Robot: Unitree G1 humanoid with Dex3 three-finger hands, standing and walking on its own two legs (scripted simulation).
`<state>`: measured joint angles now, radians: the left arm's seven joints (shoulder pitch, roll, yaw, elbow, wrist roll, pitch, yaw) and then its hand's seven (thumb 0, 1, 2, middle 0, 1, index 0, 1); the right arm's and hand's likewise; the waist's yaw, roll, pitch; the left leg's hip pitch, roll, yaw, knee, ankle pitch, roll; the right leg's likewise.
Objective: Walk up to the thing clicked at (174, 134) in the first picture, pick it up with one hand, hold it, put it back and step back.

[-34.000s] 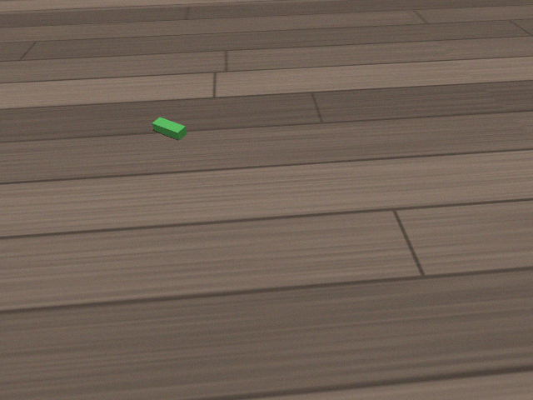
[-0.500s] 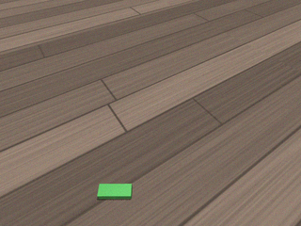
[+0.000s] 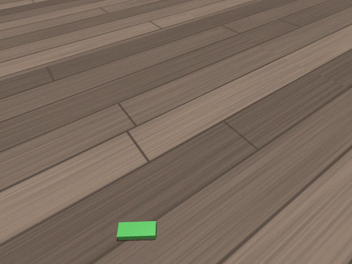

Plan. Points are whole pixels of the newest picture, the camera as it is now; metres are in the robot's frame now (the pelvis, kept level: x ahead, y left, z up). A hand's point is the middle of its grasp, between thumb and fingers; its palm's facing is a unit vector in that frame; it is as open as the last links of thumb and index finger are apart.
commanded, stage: stand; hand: left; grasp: from above
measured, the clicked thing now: (137, 230) +0.44 +0.25 -0.75
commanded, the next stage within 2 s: step back in 1.60 s
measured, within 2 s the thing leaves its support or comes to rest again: neither
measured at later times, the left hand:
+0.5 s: hand out of the picture +0.07 +0.23 -0.16, palm faces +0.00 -0.94 -0.33, open 7.4 cm
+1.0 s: hand out of the picture +0.09 +0.24 -0.15, palm faces -0.01 -0.94 -0.33, open 7.4 cm
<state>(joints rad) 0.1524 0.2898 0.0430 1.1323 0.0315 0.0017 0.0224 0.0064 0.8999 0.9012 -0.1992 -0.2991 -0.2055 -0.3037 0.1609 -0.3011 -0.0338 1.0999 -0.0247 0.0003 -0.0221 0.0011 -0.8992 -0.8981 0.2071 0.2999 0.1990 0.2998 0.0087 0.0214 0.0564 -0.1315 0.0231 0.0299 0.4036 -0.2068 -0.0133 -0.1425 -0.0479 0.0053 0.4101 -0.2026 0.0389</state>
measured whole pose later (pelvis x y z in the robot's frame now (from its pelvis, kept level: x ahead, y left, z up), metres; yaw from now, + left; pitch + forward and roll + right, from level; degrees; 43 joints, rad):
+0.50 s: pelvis +0.00 -0.01 +0.00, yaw -1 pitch -3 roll +0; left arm 0.12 0.30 0.03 1.15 0.02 0.00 0.01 0.01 0.90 0.90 -0.20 -0.30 -0.21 -0.30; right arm 0.14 -0.32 -0.02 1.13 -0.02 0.00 -0.01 0.00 -0.90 -0.90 0.21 0.30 0.20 0.30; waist 0.00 0.02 0.06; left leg -0.13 0.04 0.03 0.38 -0.20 -0.02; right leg -0.15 -0.03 0.01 0.39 -0.19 0.03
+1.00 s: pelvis +0.01 -0.01 +0.00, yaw -1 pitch -3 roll +0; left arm 0.10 0.31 0.03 1.14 0.02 -0.01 0.00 0.01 0.90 0.90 -0.20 -0.30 -0.21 -0.30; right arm 0.12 -0.33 -0.01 1.14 -0.02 0.00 -0.01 0.00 -0.90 -0.90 0.21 0.30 0.20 0.30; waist 0.00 0.01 0.05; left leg -0.12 0.04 0.04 0.37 -0.20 -0.02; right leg -0.14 -0.03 0.01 0.37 -0.19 0.03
